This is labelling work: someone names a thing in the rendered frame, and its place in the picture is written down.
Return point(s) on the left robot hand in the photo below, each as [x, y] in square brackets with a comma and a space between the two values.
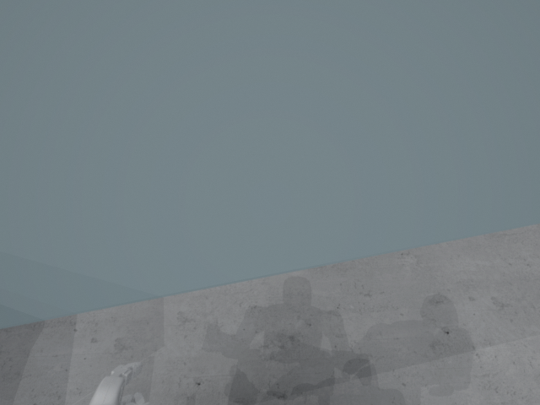
[110, 390]

